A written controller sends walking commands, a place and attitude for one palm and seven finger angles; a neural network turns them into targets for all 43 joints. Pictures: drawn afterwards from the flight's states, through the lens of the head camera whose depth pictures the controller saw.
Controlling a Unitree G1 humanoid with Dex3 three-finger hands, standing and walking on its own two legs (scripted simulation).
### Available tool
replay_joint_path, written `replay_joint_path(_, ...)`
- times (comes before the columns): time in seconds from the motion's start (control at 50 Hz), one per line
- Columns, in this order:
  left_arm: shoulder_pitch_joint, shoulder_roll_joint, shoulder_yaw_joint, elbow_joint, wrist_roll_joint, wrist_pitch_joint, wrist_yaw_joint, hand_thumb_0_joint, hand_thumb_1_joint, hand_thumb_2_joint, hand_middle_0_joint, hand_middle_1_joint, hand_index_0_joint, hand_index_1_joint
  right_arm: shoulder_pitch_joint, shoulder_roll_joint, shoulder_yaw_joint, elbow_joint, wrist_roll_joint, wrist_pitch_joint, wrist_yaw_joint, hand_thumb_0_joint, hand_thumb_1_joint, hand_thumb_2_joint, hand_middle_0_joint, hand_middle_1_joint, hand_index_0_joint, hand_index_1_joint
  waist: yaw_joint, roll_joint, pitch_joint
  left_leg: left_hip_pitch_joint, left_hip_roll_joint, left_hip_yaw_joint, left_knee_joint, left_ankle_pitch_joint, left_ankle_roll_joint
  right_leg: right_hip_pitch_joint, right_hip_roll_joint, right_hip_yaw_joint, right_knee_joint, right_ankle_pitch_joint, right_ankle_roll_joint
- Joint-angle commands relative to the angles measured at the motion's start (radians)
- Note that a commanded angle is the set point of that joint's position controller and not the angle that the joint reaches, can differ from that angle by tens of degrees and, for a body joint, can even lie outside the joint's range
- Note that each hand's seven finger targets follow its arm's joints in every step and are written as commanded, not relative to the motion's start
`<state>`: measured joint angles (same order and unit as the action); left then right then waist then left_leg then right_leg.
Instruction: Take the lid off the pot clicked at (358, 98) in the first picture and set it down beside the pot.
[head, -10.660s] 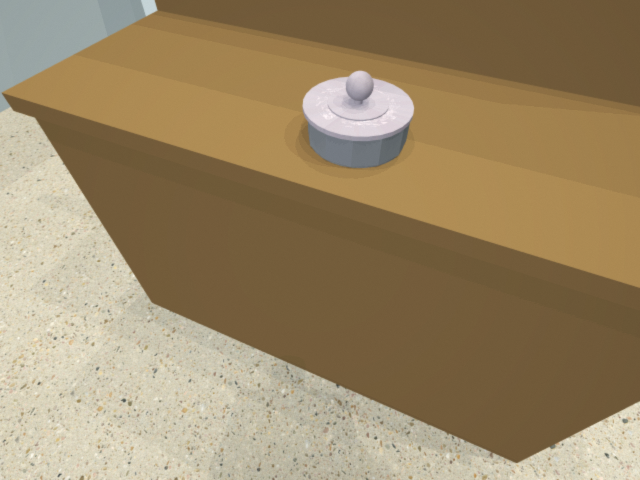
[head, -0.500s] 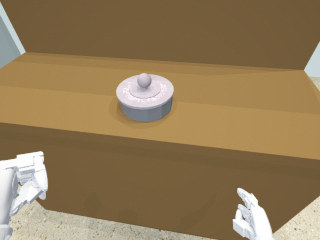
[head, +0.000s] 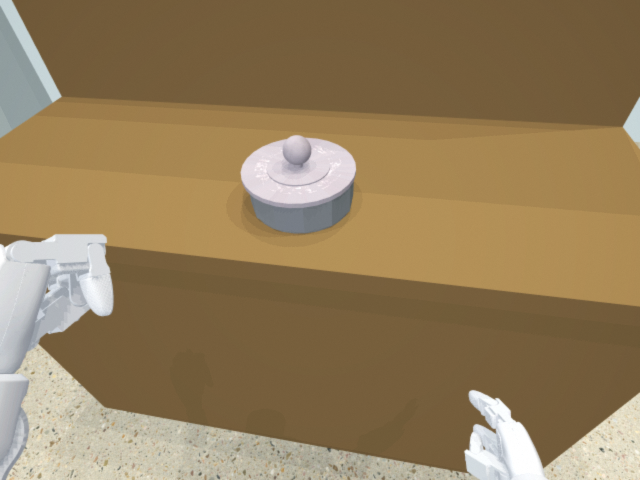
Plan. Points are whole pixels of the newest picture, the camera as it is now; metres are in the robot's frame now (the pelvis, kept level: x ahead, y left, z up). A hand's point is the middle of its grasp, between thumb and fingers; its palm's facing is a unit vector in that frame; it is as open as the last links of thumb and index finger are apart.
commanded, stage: reach forward and open the fingers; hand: left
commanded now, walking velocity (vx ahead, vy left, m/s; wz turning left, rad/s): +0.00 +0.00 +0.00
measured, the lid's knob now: (297, 150) +0.52 +0.12 +0.17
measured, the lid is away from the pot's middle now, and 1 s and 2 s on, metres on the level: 0.00 0.00 0.00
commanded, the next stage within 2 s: move the open hand above the knob in 0.98 s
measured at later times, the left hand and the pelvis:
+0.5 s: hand (71, 280) +0.22 +0.27 +0.21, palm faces +0.00 -0.01 -1.00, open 5.2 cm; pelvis -0.04 +0.01 +0.00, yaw +3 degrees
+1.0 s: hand (75, 236) +0.25 +0.27 +0.24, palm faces +0.00 +0.02 -1.00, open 10.0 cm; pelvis -0.06 +0.02 +0.00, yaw +2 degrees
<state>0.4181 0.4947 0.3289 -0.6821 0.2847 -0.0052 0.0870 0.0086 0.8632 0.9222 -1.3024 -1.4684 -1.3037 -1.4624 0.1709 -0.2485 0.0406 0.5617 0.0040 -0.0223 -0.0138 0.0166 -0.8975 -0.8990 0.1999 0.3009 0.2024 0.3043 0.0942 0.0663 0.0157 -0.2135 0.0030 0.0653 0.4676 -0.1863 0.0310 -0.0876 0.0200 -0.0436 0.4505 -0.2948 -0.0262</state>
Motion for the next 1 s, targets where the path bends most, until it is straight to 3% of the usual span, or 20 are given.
replay_joint_path(0.0,-0.126,0.331,0.114,-0.133,0.248,0.112,-0.006,0.0,0.716,1.047,-1.261,-1.252,-1.261,-1.252,-0.259,-0.118,-0.043,-0.22,0.016,0.051,0.012,0.0,-0.9,-0.9,0.2,0.3,0.2,0.3,0.023,0.003,-0.098,0.039,-0.009,-0.02,-0.015,0.103,-0.012,-0.15,-0.004,0.016,-0.04,0.087,0.012)
replay_joint_path(0.1,-0.285,0.439,0.079,-0.014,0.364,0.156,-0.138,0.0,0.56,1.152,-1.225,-1.074,-1.225,-1.074,-0.283,-0.136,-0.044,-0.196,0.041,0.067,0.017,0.0,-0.9,-0.9,0.2,0.3,0.2,0.3,0.022,-0.003,-0.187,0.08,-0.014,-0.059,-0.012,0.114,-0.003,-0.149,-0.007,0.022,-0.034,0.111,0.024)
replay_joint_path(0.14,-0.371,0.438,0.037,-0.03,0.362,0.162,-0.205,0.0,0.489,1.194,-1.208,-1.003,-1.208,-1.003,-0.307,-0.133,-0.036,-0.197,0.053,0.063,0.023,0.0,-0.9,-0.9,0.2,0.3,0.2,0.3,0.01,0.016,-0.226,0.096,-0.021,-0.068,-0.016,0.138,-0.002,-0.131,-0.007,0.018,-0.033,0.149,0.025)
replay_joint_path(0.2,-0.444,0.473,0.028,0.087,0.375,0.162,-0.28,0.0,0.379,1.257,-1.179,-0.897,-1.179,-0.897,-0.299,-0.138,-0.032,-0.164,0.049,0.056,0.013,0.0,-0.9,-0.9,0.2,0.3,0.2,0.3,0.004,-0.043,-0.156,0.087,-0.025,-0.079,-0.041,0.114,0.003,-0.149,-0.001,0.009,-0.063,0.13,0.029)
replay_joint_path(0.24,-0.572,0.505,0.016,0.096,0.387,0.157,-0.328,0.0,0.303,1.299,-1.158,-0.826,-1.158,-0.826,-0.314,-0.136,-0.022,-0.158,0.052,0.051,0.01,0.0,-0.9,-0.9,0.2,0.3,0.2,0.3,-0.003,-0.019,-0.183,0.097,-0.033,-0.079,-0.044,0.12,0.005,-0.129,-0.003,0.012,-0.068,0.133,0.025)
replay_joint_path(0.28,-0.651,0.486,-0.029,0.15,0.393,0.147,-0.366,0.0,0.227,1.341,-1.136,-0.755,-1.136,-0.755,-0.31,-0.132,-0.021,-0.148,0.048,0.042,0.002,0.0,-0.9,-0.9,0.2,0.3,0.2,0.3,-0.007,0.009,-0.15,0.106,-0.031,-0.085,-0.066,0.087,0.006,-0.157,0.003,0.006,-0.086,0.089,0.026)
replay_joint_path(0.32,-0.663,0.521,0.0,0.157,0.403,0.15,-0.396,0.0,0.152,1.383,-1.113,-0.684,-1.113,-0.684,-0.325,-0.132,-0.02,-0.16,0.054,0.033,0.003,0.0,-0.9,-0.9,0.2,0.3,0.2,0.3,-0.002,0.046,-0.178,0.132,-0.031,-0.087,-0.06,0.107,0.005,-0.133,0.014,0.021,-0.094,0.107,0.015)
replay_joint_path(0.34,-0.748,0.517,-0.038,0.167,0.417,0.142,-0.418,0.0,0.114,1.404,-1.101,-0.649,-1.101,-0.649,-0.319,-0.127,-0.012,-0.146,0.046,0.036,0.003,0.0,-0.9,-0.9,0.2,0.3,0.2,0.3,-0.003,0.05,-0.206,0.13,-0.039,-0.083,-0.071,0.109,0.006,-0.118,0.002,0.013,-0.09,0.097,0.016)
replay_joint_path(0.36,-0.789,0.489,-0.067,0.191,0.411,0.137,-0.43,0.0,0.077,1.425,-1.089,-0.613,-1.089,-0.613,-0.32,-0.124,-0.012,-0.146,0.048,0.035,0.001,0.0,-0.9,-0.9,0.2,0.3,0.2,0.3,-0.01,0.028,-0.166,0.127,-0.033,-0.084,-0.081,0.081,0.005,-0.143,0.004,0.006,-0.1,0.065,0.021)
replay_joint_path(0.4,-0.813,0.513,-0.058,0.274,0.425,0.133,-0.452,0.0,0.004,1.467,-1.065,-0.542,-1.065,-0.542,-0.303,-0.132,-0.014,-0.138,0.044,0.038,-0.003,0.0,-0.9,-0.9,0.2,0.3,0.2,0.3,-0.003,0.023,-0.145,0.112,-0.033,-0.082,-0.099,0.039,0.005,-0.153,0.007,0.005,-0.112,0.021,0.02)
replay_joint_path(0.44,-0.859,0.537,-0.05,0.264,0.438,0.134,-0.477,0.0,-0.068,1.509,-1.04,-0.471,-1.04,-0.471,-0.306,-0.131,-0.012,-0.145,0.042,0.036,0.006,0.0,-0.9,-0.9,0.2,0.3,0.2,0.3,0.003,0.032,-0.212,0.122,-0.04,-0.084,-0.096,0.066,0.006,-0.112,0.003,0.011,-0.105,0.045,0.011)
replay_joint_path(0.52,-0.864,0.515,-0.057,0.298,0.423,0.132,-0.501,0.0,-0.208,1.593,-0.988,-0.329,-0.988,-0.329,-0.304,-0.132,-0.019,-0.163,0.047,0.027,0.012,0.0,-0.9,-0.9,0.2,0.3,0.2,0.3,-0.001,0.063,-0.207,0.136,-0.033,-0.087,-0.095,0.049,0.007,-0.131,0.016,0.014,-0.108,0.025,0.009)
replay_joint_path(0.56,-0.979,0.505,-0.098,0.348,0.432,0.121,-0.519,0.0,-0.275,1.635,-0.963,-0.258,-0.963,-0.258,-0.297,-0.133,-0.013,-0.153,0.048,0.031,0.01,0.0,-0.9,-0.9,0.2,0.3,0.2,0.3,-0.007,-0.007,-0.164,0.108,-0.033,-0.083,-0.112,0.0,0.008,-0.154,0.004,0.001,-0.112,-0.025,0.017)
replay_joint_path(0.6,-0.981,0.541,-0.073,0.349,0.435,0.115,-0.527,0.0,-0.342,1.677,-0.937,-0.187,-0.937,-0.187,-0.29,-0.138,-0.02,-0.158,0.044,0.027,0.007,0.0,-0.9,-0.9,0.2,0.3,0.2,0.3,0.007,0.015,-0.197,0.11,-0.039,-0.083,-0.111,-0.01,0.011,-0.14,0.001,0.01,-0.106,-0.036,0.014)
replay_joint_path(0.62,-0.953,0.529,-0.068,0.331,0.428,0.121,-0.525,0.0,-0.375,1.698,-0.924,-0.152,-0.924,-0.152,-0.294,-0.138,-0.023,-0.167,0.051,0.021,0.014,0.0,-0.9,-0.9,0.2,0.3,0.2,0.3,0.001,0.073,-0.22,0.132,-0.032,-0.09,-0.104,0.005,0.01,-0.136,0.013,0.016,-0.101,-0.019,0.007)
replay_joint_path(0.66,-1.05,0.515,-0.106,0.356,0.433,0.114,-0.535,0.0,-0.441,1.74,-0.898,-0.081,-0.898,-0.081,-0.295,-0.133,-0.019,-0.159,0.049,0.02,0.011,0.0,-0.9,-0.9,0.2,0.3,0.2,0.3,-0.003,0.009,-0.196,0.114,-0.034,-0.09,-0.115,-0.024,0.011,-0.15,-0.001,0.007,-0.1,-0.045,0.013)
replay_joint_path(0.82,-1.091,0.518,-0.099,0.409,0.438,0.119,-0.542,0.0,-0.432,1.74,-0.881,-0.081,-0.881,-0.081,-0.271,-0.144,-0.033,-0.158,0.058,0.009,0.014,0.0,-0.9,-0.9,0.2,0.3,0.2,0.3,-0.001,0.049,-0.21,0.118,-0.024,-0.116,-0.131,-0.08,0.009,-0.161,0.013,0.01,-0.076,-0.056,0.003)
replay_joint_path(0.86,-1.176,0.514,-0.13,0.44,0.451,0.116,-0.55,0.0,-0.43,1.74,-0.878,-0.081,-0.878,-0.081,-0.277,-0.138,-0.027,-0.152,0.056,0.011,0.012,0.0,-0.9,-0.9,0.2,0.3,0.2,0.3,-0.004,0.0,-0.19,0.093,-0.024,-0.11,-0.141,-0.11,0.01,-0.171,0.0,0.004,-0.07,-0.087,0.008)
replay_joint_path(0.92,-1.167,0.518,-0.117,0.439,0.45,0.122,-0.547,0.0,-0.427,1.74,-0.875,-0.081,-0.875,-0.081,-0.263,-0.143,-0.033,-0.154,0.059,0.006,0.012,0.0,-0.9,-0.9,0.2,0.3,0.2,0.3,-0.004,0.057,-0.222,0.117,-0.022,-0.125,-0.133,-0.117,0.008,-0.173,0.013,0.009,-0.06,-0.072,0.0)
replay_joint_path(0.98,-1.244,0.537,-0.129,0.507,0.47,0.126,-0.559,0.0,-0.425,1.74,-0.873,-0.081,-0.873,-0.081,-0.262,-0.142,-0.027,-0.143,0.055,0.013,0.006,0.0,-0.9,-0.9,0.2,0.3,0.2,0.3,-0.003,-0.004,-0.191,0.076,-0.026,-0.117,-0.139,-0.136,0.01,-0.182,-0.002,0.005,-0.061,-0.104,0.004)
